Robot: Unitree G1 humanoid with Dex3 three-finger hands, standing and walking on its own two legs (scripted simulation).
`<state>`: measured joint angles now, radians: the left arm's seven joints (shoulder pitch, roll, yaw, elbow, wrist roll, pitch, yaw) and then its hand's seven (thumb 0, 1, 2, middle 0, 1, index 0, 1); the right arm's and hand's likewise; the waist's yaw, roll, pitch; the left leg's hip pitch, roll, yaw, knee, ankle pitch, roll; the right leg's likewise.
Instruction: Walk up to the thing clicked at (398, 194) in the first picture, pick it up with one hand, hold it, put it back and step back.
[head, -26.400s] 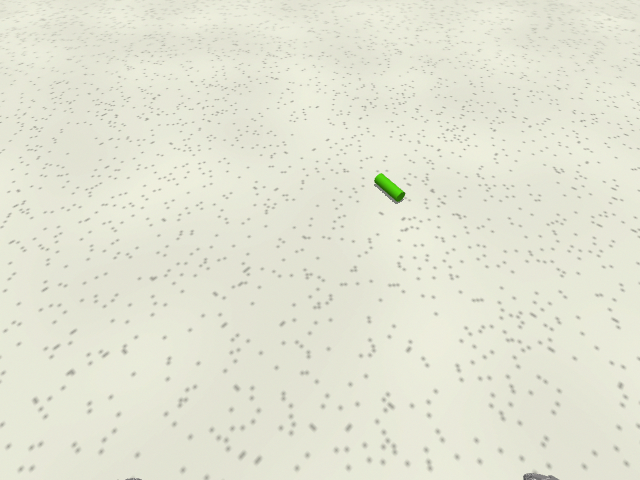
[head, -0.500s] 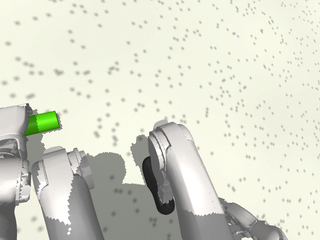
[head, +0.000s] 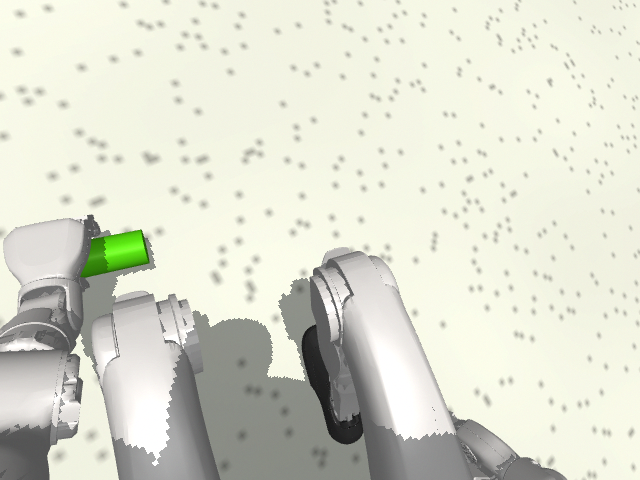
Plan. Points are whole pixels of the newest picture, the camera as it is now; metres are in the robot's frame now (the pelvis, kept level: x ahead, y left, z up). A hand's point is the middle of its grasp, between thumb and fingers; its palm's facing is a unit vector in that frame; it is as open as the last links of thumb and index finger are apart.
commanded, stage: settle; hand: left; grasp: from above
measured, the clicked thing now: (89, 258) +0.39 +0.24 -0.27
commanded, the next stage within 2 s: lift in 0.46 s
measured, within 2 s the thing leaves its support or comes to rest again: neither
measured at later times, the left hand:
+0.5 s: hand (48, 273) +0.36 +0.25 -0.14, palm faces -0.49 -0.13 -0.86, open 8.1 cm
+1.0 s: hand out of the picture +0.35 +0.28 -0.05, palm faces -0.46 -0.12 -0.88, open 7.9 cm
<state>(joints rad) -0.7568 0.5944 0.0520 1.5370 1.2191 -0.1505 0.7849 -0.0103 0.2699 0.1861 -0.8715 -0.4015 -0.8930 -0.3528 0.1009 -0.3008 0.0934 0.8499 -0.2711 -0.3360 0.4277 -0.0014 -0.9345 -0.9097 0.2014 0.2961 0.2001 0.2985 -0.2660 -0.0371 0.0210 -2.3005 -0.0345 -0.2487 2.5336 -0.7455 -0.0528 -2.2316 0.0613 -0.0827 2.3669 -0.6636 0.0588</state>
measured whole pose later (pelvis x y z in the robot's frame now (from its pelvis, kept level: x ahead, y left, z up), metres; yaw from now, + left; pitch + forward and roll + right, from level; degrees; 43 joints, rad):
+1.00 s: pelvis -0.01 -0.01 +0.09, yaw +7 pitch +33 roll -5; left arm -0.61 0.45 -0.07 1.08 1.09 -0.05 0.29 -0.01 0.29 0.17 -1.01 -0.08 -1.00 -0.10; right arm 0.17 -0.28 -0.05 0.73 -0.06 -0.02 0.10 0.00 -0.92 -0.91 0.21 0.30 0.20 0.30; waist -0.12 0.05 -0.20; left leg -2.08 -0.02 -0.12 2.18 -0.68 -0.04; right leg -2.05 0.01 0.01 2.11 -0.65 0.06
